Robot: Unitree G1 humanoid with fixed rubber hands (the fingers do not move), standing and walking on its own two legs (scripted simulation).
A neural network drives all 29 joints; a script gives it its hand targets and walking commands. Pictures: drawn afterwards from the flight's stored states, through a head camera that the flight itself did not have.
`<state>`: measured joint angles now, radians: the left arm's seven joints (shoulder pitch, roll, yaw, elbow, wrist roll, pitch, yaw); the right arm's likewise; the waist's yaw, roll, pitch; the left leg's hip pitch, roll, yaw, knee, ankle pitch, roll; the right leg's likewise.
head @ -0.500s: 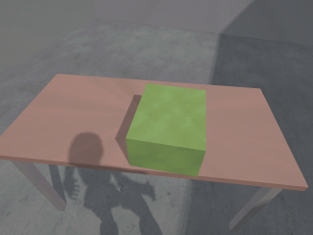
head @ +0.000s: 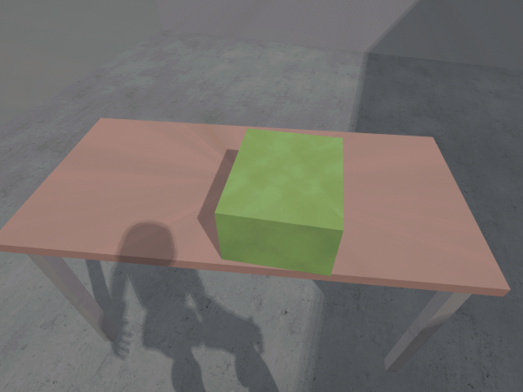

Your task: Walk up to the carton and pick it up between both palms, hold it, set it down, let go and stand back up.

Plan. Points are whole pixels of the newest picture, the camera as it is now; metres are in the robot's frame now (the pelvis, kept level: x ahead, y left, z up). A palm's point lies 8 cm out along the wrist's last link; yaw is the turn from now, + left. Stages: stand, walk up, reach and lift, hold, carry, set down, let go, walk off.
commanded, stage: stand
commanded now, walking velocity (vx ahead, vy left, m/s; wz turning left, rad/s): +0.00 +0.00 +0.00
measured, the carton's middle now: (285, 195) +0.55 -0.04 -0.04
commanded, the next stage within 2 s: none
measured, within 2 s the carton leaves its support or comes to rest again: neither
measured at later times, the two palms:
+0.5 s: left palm out of the picture +0.04 +0.24 -0.12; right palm out of the picture +0.04 -0.26 -0.13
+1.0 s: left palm out of the picture +0.07 +0.24 -0.12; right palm out of the picture +0.07 -0.26 -0.12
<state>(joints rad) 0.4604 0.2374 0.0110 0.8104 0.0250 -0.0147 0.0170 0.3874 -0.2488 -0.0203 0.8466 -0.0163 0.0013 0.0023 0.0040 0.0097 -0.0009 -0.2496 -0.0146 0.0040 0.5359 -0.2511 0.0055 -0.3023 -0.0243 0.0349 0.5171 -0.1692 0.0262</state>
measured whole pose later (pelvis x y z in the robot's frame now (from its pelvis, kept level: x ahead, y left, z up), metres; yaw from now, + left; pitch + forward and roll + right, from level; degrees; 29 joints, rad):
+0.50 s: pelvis +0.02 -0.01 +0.00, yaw -1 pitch -2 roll +1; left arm 0.40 0.22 0.01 0.84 0.01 -0.01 0.02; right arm 0.38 -0.24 -0.01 0.86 -0.01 0.00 -0.01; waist 0.00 0.01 0.00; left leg -0.23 -0.01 -0.01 0.52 -0.26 -0.01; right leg -0.29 0.00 0.05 0.52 -0.20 0.02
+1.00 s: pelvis +0.04 -0.01 +0.00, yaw -1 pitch -2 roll +0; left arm 0.35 0.22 0.00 0.90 0.01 0.00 0.04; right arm 0.34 -0.23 0.00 0.89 0.00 0.00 -0.03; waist 0.00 0.00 0.02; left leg -0.17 0.00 -0.01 0.48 -0.27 -0.01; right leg -0.24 0.00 0.06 0.49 -0.22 0.02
